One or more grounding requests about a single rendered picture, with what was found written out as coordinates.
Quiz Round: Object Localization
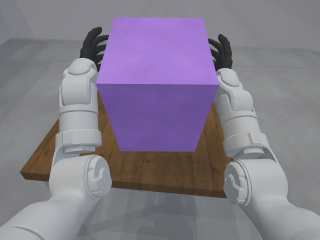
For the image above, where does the left robot forearm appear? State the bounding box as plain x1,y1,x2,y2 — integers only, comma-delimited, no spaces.
49,58,102,191

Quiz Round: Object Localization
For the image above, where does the robot left hand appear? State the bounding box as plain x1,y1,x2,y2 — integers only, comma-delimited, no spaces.
79,27,109,72

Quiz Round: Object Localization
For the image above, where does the robot right hand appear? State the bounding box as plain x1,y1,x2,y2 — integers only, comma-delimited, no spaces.
208,34,233,72

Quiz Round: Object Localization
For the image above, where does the carton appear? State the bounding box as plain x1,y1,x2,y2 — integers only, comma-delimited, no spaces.
96,17,219,152

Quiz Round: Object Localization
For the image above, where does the table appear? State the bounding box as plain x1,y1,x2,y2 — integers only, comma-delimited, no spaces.
20,91,233,237

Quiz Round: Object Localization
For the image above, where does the right robot forearm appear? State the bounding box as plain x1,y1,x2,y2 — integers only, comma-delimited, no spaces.
213,68,288,193

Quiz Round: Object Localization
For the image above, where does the robot right upper arm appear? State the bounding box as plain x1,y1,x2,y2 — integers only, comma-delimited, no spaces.
223,159,320,240

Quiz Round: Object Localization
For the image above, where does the robot left upper arm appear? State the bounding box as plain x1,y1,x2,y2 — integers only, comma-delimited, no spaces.
0,154,112,240

